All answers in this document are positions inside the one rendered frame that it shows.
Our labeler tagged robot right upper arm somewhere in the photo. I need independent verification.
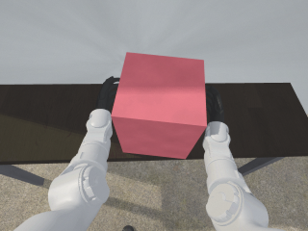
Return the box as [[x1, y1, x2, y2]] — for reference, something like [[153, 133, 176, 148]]
[[205, 183, 286, 231]]

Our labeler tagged table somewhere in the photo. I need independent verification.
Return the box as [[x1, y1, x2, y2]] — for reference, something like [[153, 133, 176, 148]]
[[0, 83, 308, 186]]

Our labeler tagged right robot hand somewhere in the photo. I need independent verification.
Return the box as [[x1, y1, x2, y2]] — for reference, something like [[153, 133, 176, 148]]
[[205, 86, 224, 123]]

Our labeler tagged robot left upper arm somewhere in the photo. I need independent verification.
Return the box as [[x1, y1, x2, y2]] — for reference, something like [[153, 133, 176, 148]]
[[13, 166, 110, 231]]

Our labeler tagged robot right forearm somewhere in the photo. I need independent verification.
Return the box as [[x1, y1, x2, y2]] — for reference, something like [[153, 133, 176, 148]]
[[202, 121, 257, 199]]

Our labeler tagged carton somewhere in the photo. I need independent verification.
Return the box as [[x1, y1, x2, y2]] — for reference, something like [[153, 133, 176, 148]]
[[111, 52, 207, 160]]

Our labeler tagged left robot hand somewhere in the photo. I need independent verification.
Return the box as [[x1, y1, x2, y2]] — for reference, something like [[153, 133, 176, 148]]
[[95, 76, 120, 111]]

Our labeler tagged robot left forearm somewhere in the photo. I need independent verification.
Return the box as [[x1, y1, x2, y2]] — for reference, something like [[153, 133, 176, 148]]
[[48, 109, 113, 207]]

